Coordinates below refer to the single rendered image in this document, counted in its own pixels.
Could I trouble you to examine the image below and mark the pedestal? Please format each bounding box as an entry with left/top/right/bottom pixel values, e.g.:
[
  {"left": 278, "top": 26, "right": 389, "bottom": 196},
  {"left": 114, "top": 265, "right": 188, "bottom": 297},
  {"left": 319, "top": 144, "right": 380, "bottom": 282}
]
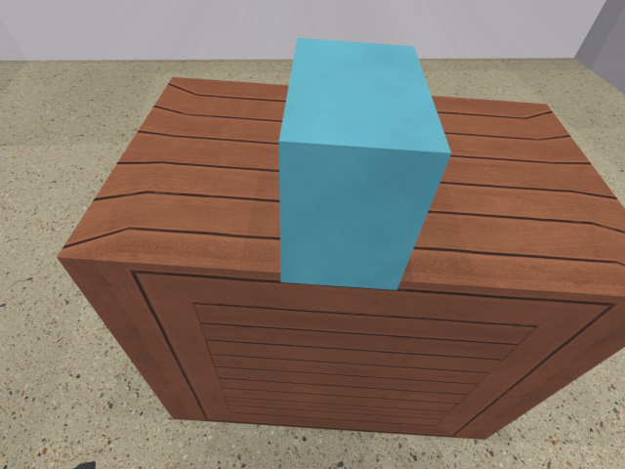
[{"left": 57, "top": 77, "right": 625, "bottom": 440}]

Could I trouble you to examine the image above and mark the carton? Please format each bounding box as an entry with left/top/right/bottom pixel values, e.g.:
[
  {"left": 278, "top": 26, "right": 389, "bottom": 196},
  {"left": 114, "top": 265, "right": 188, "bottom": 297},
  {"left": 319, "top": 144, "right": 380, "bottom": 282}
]
[{"left": 279, "top": 38, "right": 451, "bottom": 290}]

